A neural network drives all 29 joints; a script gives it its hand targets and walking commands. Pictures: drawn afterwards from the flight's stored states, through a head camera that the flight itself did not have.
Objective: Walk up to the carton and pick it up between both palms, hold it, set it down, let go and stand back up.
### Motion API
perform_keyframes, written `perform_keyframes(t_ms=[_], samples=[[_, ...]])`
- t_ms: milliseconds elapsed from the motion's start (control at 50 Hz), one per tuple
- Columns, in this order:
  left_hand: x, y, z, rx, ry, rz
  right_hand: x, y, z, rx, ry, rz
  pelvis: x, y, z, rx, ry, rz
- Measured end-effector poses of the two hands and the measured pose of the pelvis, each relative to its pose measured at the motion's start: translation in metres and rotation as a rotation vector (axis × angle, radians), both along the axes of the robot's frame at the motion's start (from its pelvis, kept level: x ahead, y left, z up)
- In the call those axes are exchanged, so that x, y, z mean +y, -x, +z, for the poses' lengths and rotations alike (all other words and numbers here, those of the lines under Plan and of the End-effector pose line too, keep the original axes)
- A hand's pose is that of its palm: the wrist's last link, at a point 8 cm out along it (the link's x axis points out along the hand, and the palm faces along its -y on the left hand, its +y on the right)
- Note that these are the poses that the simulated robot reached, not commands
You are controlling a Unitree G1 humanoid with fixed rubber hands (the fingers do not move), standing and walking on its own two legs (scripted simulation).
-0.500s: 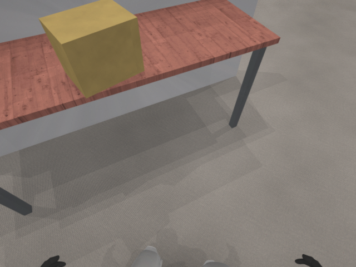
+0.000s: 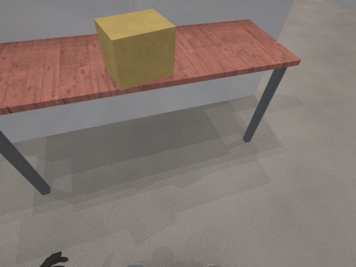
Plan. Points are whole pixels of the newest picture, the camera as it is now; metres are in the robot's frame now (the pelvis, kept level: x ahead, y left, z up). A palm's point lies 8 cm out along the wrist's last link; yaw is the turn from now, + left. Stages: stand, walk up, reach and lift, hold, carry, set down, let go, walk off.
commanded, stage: walk up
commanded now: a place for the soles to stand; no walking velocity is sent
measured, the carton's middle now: (137, 48) +0.89 +0.15 +0.03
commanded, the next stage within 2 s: none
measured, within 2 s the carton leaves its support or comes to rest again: neither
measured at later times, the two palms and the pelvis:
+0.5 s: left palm out of the picture +0.09 +0.32 -0.11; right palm out of the picture +0.11 -0.30 -0.07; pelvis +0.02 +0.01 -0.01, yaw +8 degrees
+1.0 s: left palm out of the picture +0.06 +0.27 -0.05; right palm out of the picture +0.06 -0.36 -0.12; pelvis +0.01 -0.05 +0.01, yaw +11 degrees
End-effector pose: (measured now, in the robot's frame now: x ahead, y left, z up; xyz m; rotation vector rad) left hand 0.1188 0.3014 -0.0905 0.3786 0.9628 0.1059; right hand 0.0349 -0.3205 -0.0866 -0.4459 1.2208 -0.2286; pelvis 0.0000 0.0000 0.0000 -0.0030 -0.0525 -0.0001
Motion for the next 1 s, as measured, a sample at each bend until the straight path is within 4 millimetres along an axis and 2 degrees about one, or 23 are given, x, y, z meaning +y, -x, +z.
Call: perform_keyframes(t_ms=[100,160,220,320,440,520,580,640,740,820,920,1000], samples=[[0.019,0.011,-0.036,0.005,0.072,0.037,0.017,0.015,0.005,0.033,0.070,0.013,0.024,0.005,-0.016,-0.005,0.013,0.032],[0.027,0.015,-0.039,0.018,0.092,0.055,0.024,0.017,0.015,0.055,0.090,0.019,0.032,0.002,-0.012,-0.002,0.025,0.049],[0.036,0.021,-0.036,0.035,0.092,0.084,0.027,0.004,0.026,0.058,0.109,0.057,0.036,-0.003,-0.006,0.015,0.036,0.080],[0.042,0.027,-0.033,0.053,0.077,0.120,0.032,-0.034,0.031,-0.009,0.119,0.129,0.035,-0.012,-0.003,0.033,0.028,0.119],[0.033,0.027,-0.026,0.060,0.042,0.143,0.026,-0.067,0.022,-0.087,0.092,0.184,0.019,-0.019,-0.007,0.041,-0.001,0.141],[0.018,0.024,-0.020,0.064,0.009,0.142,0.012,-0.076,0.010,-0.105,0.057,0.195,0.000,-0.022,-0.010,0.052,-0.024,0.141],[0.003,0.025,-0.015,0.063,-0.026,0.143,-0.002,-0.081,-0.007,-0.104,0.019,0.202,-0.018,-0.024,-0.016,0.058,-0.036,0.147],[-0.011,0.026,-0.001,0.045,-0.054,0.146,-0.011,-0.085,-0.018,-0.115,-0.023,0.200,-0.033,-0.023,-0.014,0.041,-0.052,0.150],[-0.024,0.030,0.034,0.018,-0.100,0.164,-0.019,-0.080,-0.024,-0.098,-0.080,0.193,-0.046,-0.021,0.001,0.015,-0.074,0.162],[-0.028,0.034,0.051,0.029,-0.130,0.161,-0.024,-0.060,-0.030,-0.029,-0.110,0.171,-0.052,-0.017,0.010,0.026,-0.075,0.158],[-0.029,0.044,0.054,0.041,-0.135,0.172,-0.031,-0.036,-0.035,0.063,-0.103,0.154,-0.055,-0.012,0.012,0.036,-0.061,0.168],[-0.028,0.054,0.045,0.039,-0.112,0.192,-0.035,-0.029,-0.031,0.097,-0.073,0.161,-0.054,-0.008,0.010,0.034,-0.042,0.189]])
